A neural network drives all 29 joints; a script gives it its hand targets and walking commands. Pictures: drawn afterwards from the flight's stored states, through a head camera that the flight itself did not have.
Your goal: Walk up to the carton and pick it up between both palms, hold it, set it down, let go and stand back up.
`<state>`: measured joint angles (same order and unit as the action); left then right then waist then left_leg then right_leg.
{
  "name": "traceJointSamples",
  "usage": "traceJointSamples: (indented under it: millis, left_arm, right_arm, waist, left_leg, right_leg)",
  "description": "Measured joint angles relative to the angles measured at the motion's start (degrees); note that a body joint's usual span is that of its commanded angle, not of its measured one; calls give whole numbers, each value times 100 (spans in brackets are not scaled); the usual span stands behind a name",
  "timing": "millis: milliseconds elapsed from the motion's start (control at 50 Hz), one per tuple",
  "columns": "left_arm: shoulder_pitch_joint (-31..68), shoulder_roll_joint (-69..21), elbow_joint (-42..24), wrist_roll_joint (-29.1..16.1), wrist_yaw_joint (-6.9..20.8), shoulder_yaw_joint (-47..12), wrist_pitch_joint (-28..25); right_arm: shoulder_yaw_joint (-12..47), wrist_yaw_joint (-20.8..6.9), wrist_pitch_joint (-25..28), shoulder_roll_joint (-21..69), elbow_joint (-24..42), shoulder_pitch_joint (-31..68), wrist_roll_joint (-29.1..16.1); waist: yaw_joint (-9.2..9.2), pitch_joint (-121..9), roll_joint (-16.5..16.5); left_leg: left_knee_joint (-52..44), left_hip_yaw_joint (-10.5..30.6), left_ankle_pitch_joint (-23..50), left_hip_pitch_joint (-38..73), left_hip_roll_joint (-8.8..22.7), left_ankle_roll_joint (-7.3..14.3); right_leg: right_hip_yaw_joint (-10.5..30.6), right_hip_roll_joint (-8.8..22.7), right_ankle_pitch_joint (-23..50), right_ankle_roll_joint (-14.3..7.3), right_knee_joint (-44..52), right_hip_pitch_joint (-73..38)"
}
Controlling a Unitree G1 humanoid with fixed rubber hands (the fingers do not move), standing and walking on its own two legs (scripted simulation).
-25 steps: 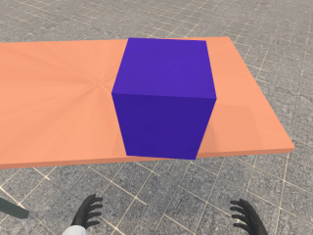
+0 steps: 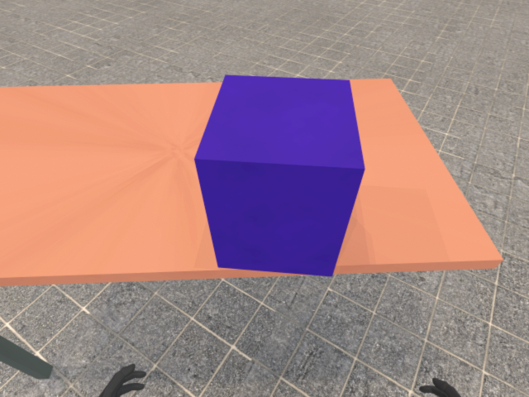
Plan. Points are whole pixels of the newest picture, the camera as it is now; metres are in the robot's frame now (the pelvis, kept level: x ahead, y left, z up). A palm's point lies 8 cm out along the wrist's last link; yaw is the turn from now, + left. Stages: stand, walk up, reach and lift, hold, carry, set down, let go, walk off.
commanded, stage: stand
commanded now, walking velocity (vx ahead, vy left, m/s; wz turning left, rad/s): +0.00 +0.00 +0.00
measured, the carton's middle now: (280, 178) +0.43 +0.01 +0.10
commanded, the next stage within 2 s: none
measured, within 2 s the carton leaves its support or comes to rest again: neither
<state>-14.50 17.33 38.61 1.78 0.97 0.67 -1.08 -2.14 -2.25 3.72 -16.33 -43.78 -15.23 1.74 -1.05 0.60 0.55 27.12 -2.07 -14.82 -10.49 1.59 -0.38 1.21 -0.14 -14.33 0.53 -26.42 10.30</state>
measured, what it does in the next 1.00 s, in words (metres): stands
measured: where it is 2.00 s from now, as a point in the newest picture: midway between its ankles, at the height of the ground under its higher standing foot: outside the picture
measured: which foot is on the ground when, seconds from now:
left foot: down 0.00-1.00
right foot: down 0.00-1.00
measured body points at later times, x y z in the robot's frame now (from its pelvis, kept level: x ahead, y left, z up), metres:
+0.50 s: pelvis -0.01 +0.00 +0.00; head -0.01 +0.01 +0.45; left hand +0.04 +0.30 -0.12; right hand +0.09 -0.29 -0.11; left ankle +0.00 +0.12 -0.74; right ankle +0.00 -0.13 -0.74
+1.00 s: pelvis -0.02 +0.00 +0.01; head -0.02 +0.00 +0.46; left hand +0.02 +0.30 -0.12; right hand +0.04 -0.30 -0.12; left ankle +0.00 +0.12 -0.74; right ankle +0.00 -0.13 -0.74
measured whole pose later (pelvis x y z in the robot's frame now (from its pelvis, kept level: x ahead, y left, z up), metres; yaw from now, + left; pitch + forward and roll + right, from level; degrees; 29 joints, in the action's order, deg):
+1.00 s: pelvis -0.02 +0.00 +0.01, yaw +2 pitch -3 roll +0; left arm -14.4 20.3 56.2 0.0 -0.4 1.2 -2.3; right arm -1.2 -0.7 1.6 -19.0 -59.4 -12.8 0.6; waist 0.2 3.4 0.5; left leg 20.6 -0.2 -9.4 -7.9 0.7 -0.6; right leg -0.1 0.7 -10.1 0.5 -21.0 7.5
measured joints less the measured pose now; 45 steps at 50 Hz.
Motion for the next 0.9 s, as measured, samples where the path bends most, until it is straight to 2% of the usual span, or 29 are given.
traceJointSamples:
  millis: [180,360,480,900]
  left_arm:
    - [-389,320,714,-95,-67,174,-66]
    - [-298,202,1048,-118,-104,70,-121]
    - [-189,183,1316,-121,-116,28,-111]
    - [-22,286,1692,-146,-149,24,-96]
  right_arm:
    - [-78,88,-165,-380,-520,-97,-75]
    - [-11,147,-193,-349,-901,202,-108]
    - [50,168,-150,-261,-1008,302,-140]
    - [69,144,-233,-256,-1505,218,-104]
  waist:
    - [31,116,-54]
    - [-7,130,8]
    - [52,171,8]
    - [111,265,-8]
  left_leg:
    - [-59,116,7,123,-47,23]
    - [-315,94,180,242,-104,49]
    - [-390,129,272,263,-124,48]
    - [-634,169,540,236,-112,-4]
  right_leg:
    - [-113,48,5,23,143,-209]
    - [-85,104,137,51,304,-279]
    - [-115,123,203,61,366,-312]
    - [-119,107,407,22,501,-237]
